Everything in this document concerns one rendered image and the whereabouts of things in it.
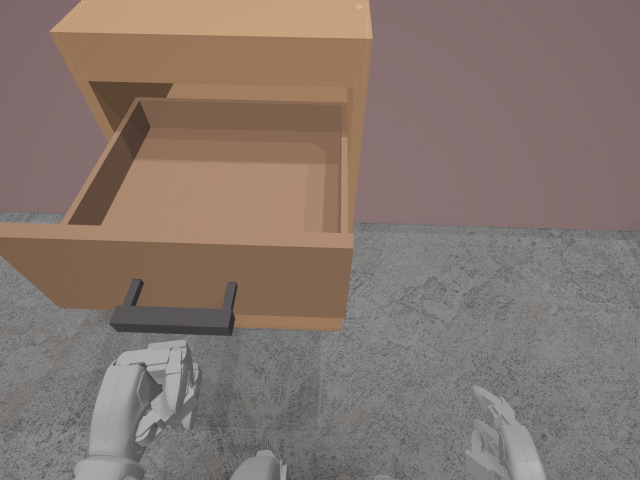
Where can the handle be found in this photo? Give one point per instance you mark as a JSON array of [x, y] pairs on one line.
[[173, 320]]

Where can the robot left forearm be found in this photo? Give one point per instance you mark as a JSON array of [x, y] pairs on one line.
[[108, 468]]

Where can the drawer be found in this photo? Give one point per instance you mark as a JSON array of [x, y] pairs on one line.
[[191, 194]]

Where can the cabinet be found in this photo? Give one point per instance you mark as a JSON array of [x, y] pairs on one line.
[[278, 50]]

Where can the left robot shin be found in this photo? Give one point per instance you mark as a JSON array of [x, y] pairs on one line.
[[265, 453]]

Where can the right robot hand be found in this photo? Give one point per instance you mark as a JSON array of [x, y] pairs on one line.
[[512, 453]]

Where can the robot left thigh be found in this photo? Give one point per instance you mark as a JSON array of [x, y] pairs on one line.
[[261, 468]]

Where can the left robot hand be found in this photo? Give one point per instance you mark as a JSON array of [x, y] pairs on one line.
[[163, 377]]

